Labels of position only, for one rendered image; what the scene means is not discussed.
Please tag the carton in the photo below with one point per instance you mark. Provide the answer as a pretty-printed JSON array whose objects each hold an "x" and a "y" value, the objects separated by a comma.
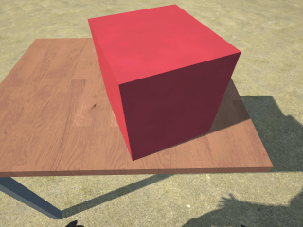
[{"x": 165, "y": 75}]

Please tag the table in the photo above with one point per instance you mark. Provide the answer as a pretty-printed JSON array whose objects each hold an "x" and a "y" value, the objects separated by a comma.
[{"x": 56, "y": 120}]

